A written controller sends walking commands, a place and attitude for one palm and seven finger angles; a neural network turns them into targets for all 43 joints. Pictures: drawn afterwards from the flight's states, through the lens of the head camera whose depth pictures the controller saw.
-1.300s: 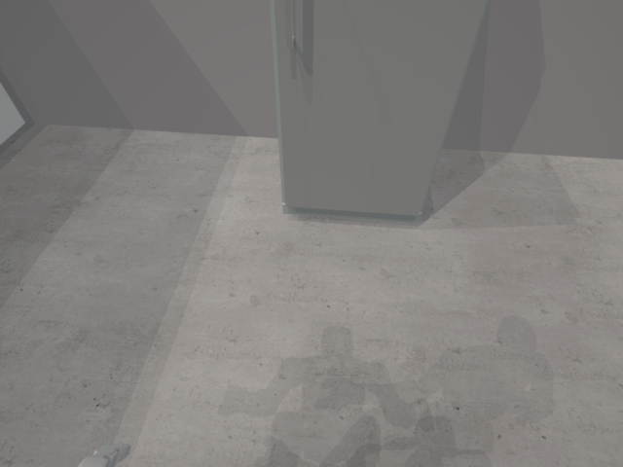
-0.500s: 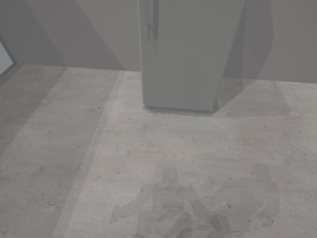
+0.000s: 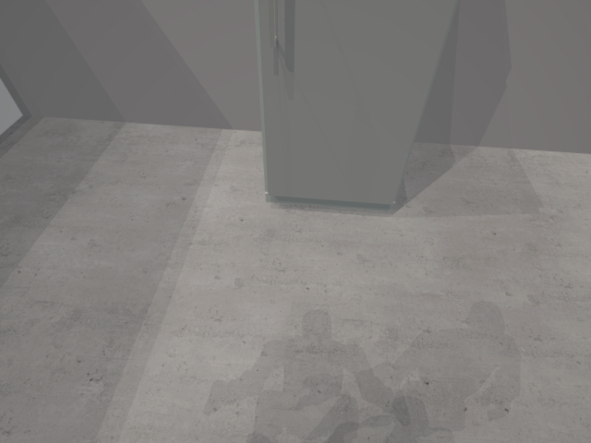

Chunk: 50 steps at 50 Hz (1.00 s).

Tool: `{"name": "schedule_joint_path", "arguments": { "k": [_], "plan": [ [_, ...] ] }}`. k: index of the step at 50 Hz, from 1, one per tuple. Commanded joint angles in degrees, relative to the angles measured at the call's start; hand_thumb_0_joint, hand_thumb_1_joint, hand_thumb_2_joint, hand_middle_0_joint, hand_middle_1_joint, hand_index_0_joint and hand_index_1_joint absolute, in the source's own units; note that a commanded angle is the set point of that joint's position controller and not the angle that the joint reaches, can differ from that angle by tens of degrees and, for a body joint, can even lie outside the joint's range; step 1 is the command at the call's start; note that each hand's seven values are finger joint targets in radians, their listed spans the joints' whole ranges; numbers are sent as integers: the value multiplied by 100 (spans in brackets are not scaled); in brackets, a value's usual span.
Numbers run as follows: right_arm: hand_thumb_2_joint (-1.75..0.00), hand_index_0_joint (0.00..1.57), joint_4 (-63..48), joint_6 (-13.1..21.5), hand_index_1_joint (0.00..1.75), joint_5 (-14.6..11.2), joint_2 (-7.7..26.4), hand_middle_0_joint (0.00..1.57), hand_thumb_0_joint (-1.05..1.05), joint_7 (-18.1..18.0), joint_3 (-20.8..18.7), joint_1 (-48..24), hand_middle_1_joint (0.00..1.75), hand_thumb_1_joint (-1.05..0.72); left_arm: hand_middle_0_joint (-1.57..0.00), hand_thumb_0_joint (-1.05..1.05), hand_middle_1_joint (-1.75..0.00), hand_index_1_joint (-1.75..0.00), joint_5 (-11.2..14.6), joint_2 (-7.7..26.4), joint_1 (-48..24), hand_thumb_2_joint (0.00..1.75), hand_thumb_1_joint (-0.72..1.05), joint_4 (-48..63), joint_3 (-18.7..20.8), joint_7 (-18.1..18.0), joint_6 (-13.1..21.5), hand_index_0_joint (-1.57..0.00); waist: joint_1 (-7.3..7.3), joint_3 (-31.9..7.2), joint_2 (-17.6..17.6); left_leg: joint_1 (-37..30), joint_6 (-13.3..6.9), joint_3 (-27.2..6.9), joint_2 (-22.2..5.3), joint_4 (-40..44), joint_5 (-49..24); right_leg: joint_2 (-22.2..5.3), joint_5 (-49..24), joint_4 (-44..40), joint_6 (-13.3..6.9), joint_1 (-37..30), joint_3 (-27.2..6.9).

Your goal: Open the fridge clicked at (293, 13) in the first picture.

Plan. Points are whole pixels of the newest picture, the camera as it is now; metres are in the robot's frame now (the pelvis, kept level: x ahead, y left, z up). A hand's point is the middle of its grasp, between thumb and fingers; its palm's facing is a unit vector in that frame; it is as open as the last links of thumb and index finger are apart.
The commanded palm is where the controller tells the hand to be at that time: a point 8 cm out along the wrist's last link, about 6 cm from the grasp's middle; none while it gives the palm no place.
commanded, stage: look at it before walking up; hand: left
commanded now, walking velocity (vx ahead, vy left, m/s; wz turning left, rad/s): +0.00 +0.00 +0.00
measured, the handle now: out of the picture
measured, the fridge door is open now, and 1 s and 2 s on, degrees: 0 0 0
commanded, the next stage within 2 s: walk to a spot facing it in 0.14 s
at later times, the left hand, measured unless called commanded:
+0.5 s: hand out of the picture +0.05 +0.21 -0.19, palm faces +0.02 -0.98 -0.21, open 7.4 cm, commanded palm none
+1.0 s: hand (231, 342) +0.33 +0.14 -0.18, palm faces -0.01 -0.98 -0.21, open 7.4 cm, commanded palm none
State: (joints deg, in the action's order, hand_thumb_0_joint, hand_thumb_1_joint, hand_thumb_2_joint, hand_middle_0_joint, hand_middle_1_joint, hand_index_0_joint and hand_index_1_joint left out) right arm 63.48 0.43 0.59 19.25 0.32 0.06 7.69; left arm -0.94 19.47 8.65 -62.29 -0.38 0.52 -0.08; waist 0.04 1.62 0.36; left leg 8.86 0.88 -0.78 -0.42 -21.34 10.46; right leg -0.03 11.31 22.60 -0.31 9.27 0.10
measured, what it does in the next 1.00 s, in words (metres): walks ahead: right foot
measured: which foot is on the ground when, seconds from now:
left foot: down 0.00-0.90, up 0.92-1.00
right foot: down 0.00-0.54, up 0.56-0.88, down 0.90-1.00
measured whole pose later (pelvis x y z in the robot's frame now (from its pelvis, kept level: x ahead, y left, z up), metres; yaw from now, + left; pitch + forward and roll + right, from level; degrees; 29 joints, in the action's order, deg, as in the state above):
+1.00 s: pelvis +0.22 -0.04 -0.03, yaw +0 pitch -2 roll +1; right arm 68.9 1.8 0.6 7.2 -0.3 -2.3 26.3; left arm -1.3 10.4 8.0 -57.1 3.3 0.8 4.2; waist 2.4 5.1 -0.3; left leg 14.6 -1.6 0.7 -3.9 -67.4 24.9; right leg -2.2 15.3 38.4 -4.7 21.8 9.7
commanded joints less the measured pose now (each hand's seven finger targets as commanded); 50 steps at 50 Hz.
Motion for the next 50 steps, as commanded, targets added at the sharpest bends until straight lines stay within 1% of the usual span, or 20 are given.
{"name": "schedule_joint_path", "arguments": {
  "k": [1, 12, 14, 17, 20, 22, 24, 25, 27, 28, 30, 32, 36, 40, 43, 44, 45, 46, 48, 50],
  "plan": [
    [-90, 20, -339, 157, 30, -12, 1178, 20, 0, -93, -202, -264, 30, -90, -20, 0, -30, -30, 22, 1168, -224, 90, 90, 352, 230, -104, 157, -20, -13, -273, -69, -13, -220, -530, -609, 386, -303, -669, -166, -511, -149, 32, -647],
    [-90, 20, -322, 162, 30, -15, 1170, 20, 0, -97, -195, -293, 30, -90, -20, 0, -30, -30, 23, 1181, -198, 90, 90, 334, 229, -107, 176, -20, -23, -363, -33, -123, -209, -487, -629, 361, -537, -692, -502, -496, -148, -71, -621],
    [-90, 20, -162, 56, 30, 33, 397, 20, 0, -67, -11, 105, 30, -90, -20, 0, -30, -30, 29, 441, 243, 90, 90, 129, 72, -132, 67, -20, -32, -451, 49, -89, -99, -331, -539, 211, 118, -663, 434, -498, -54, -93, -609],
    [-90, 20, -171, -15, 30, 92, 342, 20, 0, -34, -51, 294, 30, -90, -20, 0, -30, -30, -29, 544, 535, 90, 90, 118, 157, -63, -11, -20, -90, 148, 256, 626, -139, -208, -303, -15, 1764, -700, 2238, -698, -209, 268, -933],
    [-90, 20, -291, 1, 30, 97, 241, 20, 0, -23, -83, 416, 30, -90, -20, 0, -30, -30, -38, 697, 877, 90, 90, 161, 270, -43, 1, -20, -162, 455, 741, 1248, -143, 150, -91, -888, 1832, -1073, 2988, -1007, -531, 236, -1489],
    [-90, 20, -355, 71, 30, 86, 100, 20, 0, -19, -117, 568, 30, -90, -20, 0, -30, -30, -21, 676, 986, 90, 90, 210, 344, -55, 65, -20, -95, 519, 775, 1224, -162, 323, -136, -1241, 1409, -1332, 2798, -1054, -747, 290, -1697],
    [-90, 20, -290, 151, 30, 63, 1, 20, 0, -25, -129, 927, 30, -90, -20, 0, -30, -30, -5, 519, 883, 90, 90, 273, 359, -54, 114, -20, 98, 553, 447, 631, -213, 323, -222, -806, 1182, -1183, 2204, -618, -748, 687, -1303],
    [-90, 20, -212, 183, 30, 54, 5, 20, 0, -27, -158, 1215, 30, -90, -20, 0, -30, -30, -1, 377, 790, 90, 90, 332, 339, -32, 116, -20, 217, 572, 78, 148, -277, 124, -280, -449, 1248, -848, 1972, -140, -618, 1090, -877],
    [-90, 20, 115, 257, 30, 117, 514, 20, 0, -90, -334, 2290, 30, -90, -20, 0, -30, -30, -21, -227, 399, 90, 90, 567, 258, 6, 141, -20, 587, 778, -1842, -693, -910, -2103, -1725, 1030, 1949, 166, 1744, 2421, -154, 2572, 519],
    [-90, 20, 159, 277, 30, 98, 457, 20, 0, -139, -338, 2573, 30, -90, -20, 0, -30, -30, -59, -189, -8, 90, 90, 790, 266, -24, 191, -20, 629, 1067, -1528, -836, -1228, -2661, -2103, 1352, 1567, -56, 1967, 3209, -149, 3243, 182],
    [-90, 20, 152, 370, 30, 43, 79, 20, 0, -200, -258, 2553, 30, -90, -20, 0, -30, -30, -63, -173, -7, 90, 90, 761, 321, 21, 277, -20, 499, 945, -745, -1168, -1379, -2307, -2072, 1053, -72, -425, 1476, 3836, -159, 3574, -70],
    [-90, 20, 107, 456, 30, 62, -90, 20, 0, -230, -228, 2378, 30, -90, -20, 0, -30, -30, -47, -380, 133, 90, 90, 684, 330, 68, 281, -20, 312, 747, -585, -1192, -1324, -1574, -1888, 922, -1129, -597, 1215, 3911, -74, 3402, 6],
    [-90, 20, 171, 509, 30, 60, -214, 20, 0, -258, -270, 2313, 30, -90, -20, 0, -30, -30, -27, -693, -19, 90, 90, 761, 310, 154, 207, -20, 196, 592, -730, -928, -1099, -565, -1439, 1021, -1192, -611, 605, 2915, -2, 2883, 378],
    [-90, 20, 325, 484, 30, 86, -260, 20, 0, -247, -295, 2391, 30, -90, -20, 0, -30, -30, -2, -825, -237, 90, 90, 844, 333, 157, 233, -20, 199, 592, -823, -524, -948, -158, -1334, 884, -1673, -329, 226, 1734, -125, 1792, 796],
    [-90, 20, 327, 460, 30, 28, -155, 20, 0, -242, -333, 2176, 30, -90, -20, 0, -30, -30, -42, -596, 969, 90, 90, 486, 443, 107, 294, -20, -420, 3, -631, -360, -719, 293, -1152, -582, -2963, -34, -198, 1067, -302, 128, 955],
    [-90, 20, 306, 464, 30, 1, -253, 20, 0, -205, -334, 2177, 30, -90, -20, 0, -30, -30, -85, -272, 1829, 90, 90, 222, 540, 59, 366, -20, -766, -464, -237, 291, -513, 399, -933, -1798, -2502, -213, -269, 875, -406, -1190, 635],
    [-90, 20, 173, 465, 30, -59, -596, 20, 0, -122, -265, 2398, 30, -90, -20, 0, -30, -30, -131, 383, 2572, 90, 90, 54, 723, -50, 438, -20, -988, -1211, 1224, 1668, -300, 684, -329, -3712, -76, -1783, 490, 317, -848, -2471, -1342],
    [-90, 20, -2, 455, 30, -57, -732, 20, 0, -136, -254, 2368, 30, -90, -20, 0, -30, -30, -25, 757, 2732, 90, 90, -23, 777, -86, 417, -20, -816, -1473, 1629, 2379, -300, 239, 14, -5342, 2084, -2833, 812, -620, -1218, -2404, -3302],
    [-90, 20, -33, 400, 30, -22, -739, 20, 0, -85, -329, 1675, 30, -90, -20, 0, -30, -30, 5, 305, 1651, 90, 90, 193, 662, -97, 386, -20, -572, -263, 861, 2730, -391, -12, -559, -5936, 1283, -2504, 2039, -1100, -1084, -858, -2681],
    [-90, 20, -27, 291, 30, 57, -903, 20, 0, -70, -343, 1569, 30, -90, -20, 0, -30, -30, -26, -262, 987, 90, 90, 333, 479, -129, 431, -20, -121, 302, -51, 2365, -334, -84, -834, -5565, 687, -2168, 1256, -1114, -829, 467, -1379]
  ]
}}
